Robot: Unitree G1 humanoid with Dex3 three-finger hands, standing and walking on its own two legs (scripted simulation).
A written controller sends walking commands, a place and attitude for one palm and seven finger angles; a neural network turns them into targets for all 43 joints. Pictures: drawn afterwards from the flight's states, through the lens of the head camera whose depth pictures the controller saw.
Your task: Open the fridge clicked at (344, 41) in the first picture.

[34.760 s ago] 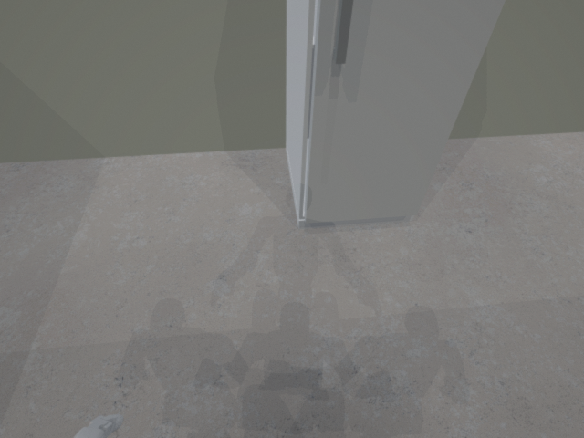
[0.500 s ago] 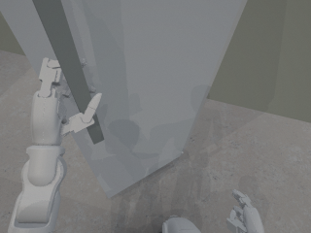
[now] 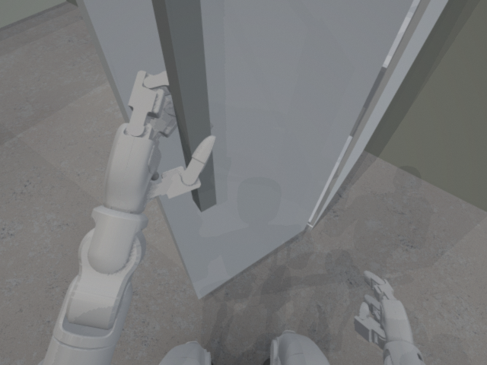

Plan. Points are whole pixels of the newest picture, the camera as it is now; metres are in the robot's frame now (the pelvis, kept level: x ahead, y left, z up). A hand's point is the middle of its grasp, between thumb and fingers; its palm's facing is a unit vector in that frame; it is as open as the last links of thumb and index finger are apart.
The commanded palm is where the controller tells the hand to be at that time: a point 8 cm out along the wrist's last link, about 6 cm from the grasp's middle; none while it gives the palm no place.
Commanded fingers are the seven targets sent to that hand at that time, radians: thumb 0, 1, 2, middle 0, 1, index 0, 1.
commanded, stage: walk backward, drawing the door open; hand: left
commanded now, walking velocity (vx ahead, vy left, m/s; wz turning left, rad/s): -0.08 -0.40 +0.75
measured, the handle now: (177, 80) +0.36 +0.09 +0.28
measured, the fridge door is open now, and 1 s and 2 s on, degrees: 70 81 75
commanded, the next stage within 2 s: stop walking and hold the door back in 0.26 s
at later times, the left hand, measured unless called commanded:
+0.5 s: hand (292, 232) +0.23 -0.03 +0.21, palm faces +0.22 -0.96 -0.15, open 8.3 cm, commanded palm +0.22 +0.03 +0.20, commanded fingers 0.00 0.90 0.90 -0.45 -1.40 -0.45 -1.40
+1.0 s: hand (272, 210) +0.24 -0.01 +0.22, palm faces +0.45 -0.87 -0.21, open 7.8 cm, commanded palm +0.21 +0.04 +0.20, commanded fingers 0.00 0.90 0.90 -0.45 -1.40 -0.45 -1.40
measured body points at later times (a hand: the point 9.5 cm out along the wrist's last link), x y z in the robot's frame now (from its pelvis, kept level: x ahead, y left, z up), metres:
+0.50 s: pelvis -0.03 -0.21 +0.00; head +0.02 -0.18 +0.45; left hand +0.21 +0.02 +0.22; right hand +0.24 -0.34 -0.08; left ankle -0.03 -0.06 -0.71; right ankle +0.05 -0.30 -0.68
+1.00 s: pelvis -0.08 -0.29 +0.03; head -0.06 -0.30 +0.48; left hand +0.21 +0.03 +0.23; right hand +0.17 -0.48 -0.07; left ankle -0.17 -0.20 -0.68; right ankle +0.09 -0.34 -0.71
